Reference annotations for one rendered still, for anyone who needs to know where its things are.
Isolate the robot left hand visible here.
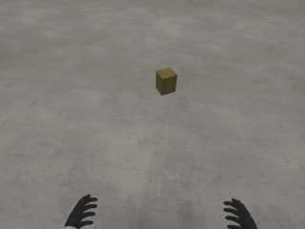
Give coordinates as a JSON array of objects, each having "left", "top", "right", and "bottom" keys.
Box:
[{"left": 64, "top": 194, "right": 98, "bottom": 229}]

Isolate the carton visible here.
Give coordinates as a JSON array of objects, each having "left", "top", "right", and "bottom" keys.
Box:
[{"left": 155, "top": 67, "right": 177, "bottom": 95}]

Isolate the robot right hand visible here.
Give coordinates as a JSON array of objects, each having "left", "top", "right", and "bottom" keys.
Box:
[{"left": 223, "top": 198, "right": 258, "bottom": 229}]

